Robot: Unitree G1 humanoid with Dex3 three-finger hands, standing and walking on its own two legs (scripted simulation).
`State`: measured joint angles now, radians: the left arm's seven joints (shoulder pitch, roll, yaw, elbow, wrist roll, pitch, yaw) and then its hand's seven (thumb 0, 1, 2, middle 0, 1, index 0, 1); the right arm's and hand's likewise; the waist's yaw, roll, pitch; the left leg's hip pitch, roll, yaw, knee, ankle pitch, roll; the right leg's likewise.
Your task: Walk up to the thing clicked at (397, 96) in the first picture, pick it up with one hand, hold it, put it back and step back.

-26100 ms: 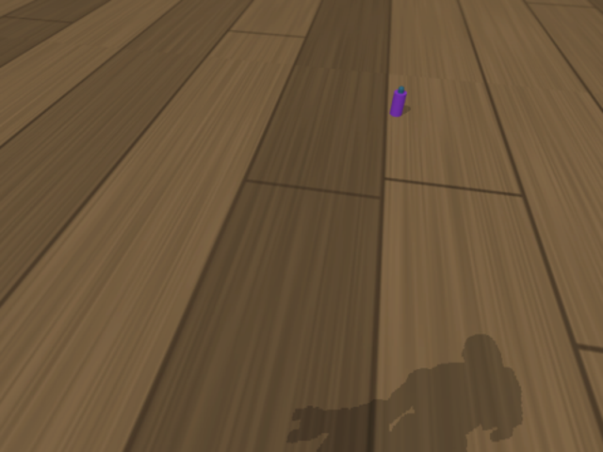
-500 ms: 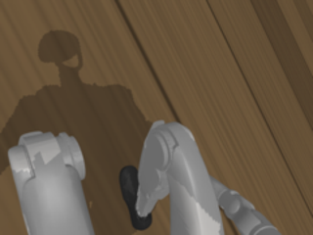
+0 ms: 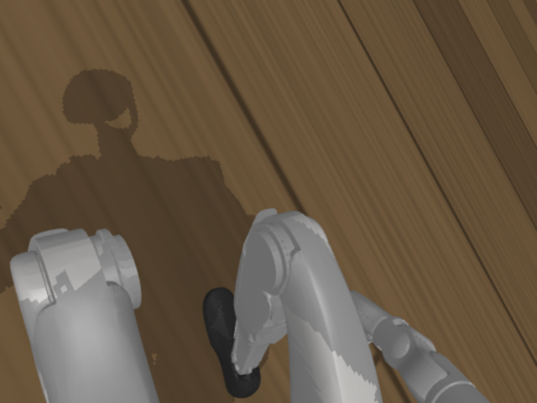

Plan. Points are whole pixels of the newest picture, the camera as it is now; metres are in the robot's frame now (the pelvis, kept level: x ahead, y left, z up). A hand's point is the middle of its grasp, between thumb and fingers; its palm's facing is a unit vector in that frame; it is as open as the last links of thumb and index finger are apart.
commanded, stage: open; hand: left
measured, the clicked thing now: out of the picture +0.36 +0.34 -0.18
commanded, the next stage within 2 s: withdraw in 0.02 s
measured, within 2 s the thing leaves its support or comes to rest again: rests again in 0.42 s
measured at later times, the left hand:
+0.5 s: hand out of the picture +0.33 +0.42 -0.10, palm faces +0.59 -0.81 -0.06, open 17.5 cm
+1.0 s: hand out of the picture +0.23 +0.46 +0.05, palm faces +0.51 -0.69 -0.51, open 17.0 cm
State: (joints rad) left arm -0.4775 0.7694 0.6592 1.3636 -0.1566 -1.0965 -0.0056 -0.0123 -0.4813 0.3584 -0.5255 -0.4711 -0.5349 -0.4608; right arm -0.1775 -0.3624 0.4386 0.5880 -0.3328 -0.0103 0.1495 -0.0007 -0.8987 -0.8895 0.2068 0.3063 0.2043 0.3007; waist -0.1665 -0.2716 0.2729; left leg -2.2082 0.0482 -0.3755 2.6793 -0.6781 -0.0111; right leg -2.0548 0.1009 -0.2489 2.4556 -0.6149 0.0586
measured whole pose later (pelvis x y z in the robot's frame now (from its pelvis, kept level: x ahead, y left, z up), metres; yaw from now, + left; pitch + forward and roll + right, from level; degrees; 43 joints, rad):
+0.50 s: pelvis +0.01 +0.00 +0.02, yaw +1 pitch +14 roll -16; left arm -0.40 0.77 0.69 1.07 -0.20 -0.92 -0.15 -0.01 -0.60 0.10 -0.09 -0.09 -0.10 -0.08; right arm -0.06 -0.34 0.36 0.62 -0.25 0.02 0.12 0.00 -0.88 -0.89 0.21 0.31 0.21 0.30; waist -0.11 -0.22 0.19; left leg -2.22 0.05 -0.34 2.63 -0.69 0.00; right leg -2.06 0.08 -0.23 2.42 -0.65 0.04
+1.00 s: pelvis +0.02 -0.02 +0.11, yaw +9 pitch +30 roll -7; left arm -0.22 0.69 0.59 0.77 -0.02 -0.27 -0.07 -0.01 -0.46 0.11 -0.08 -0.07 -0.08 -0.07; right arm 0.01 -0.29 0.03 0.62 0.00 0.07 0.04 0.00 -0.92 -0.90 0.20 0.31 0.20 0.30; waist 0.00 -0.02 -0.09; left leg -2.13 0.06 -0.13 2.24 -0.65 -0.01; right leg -2.05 0.02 -0.08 2.18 -0.67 0.01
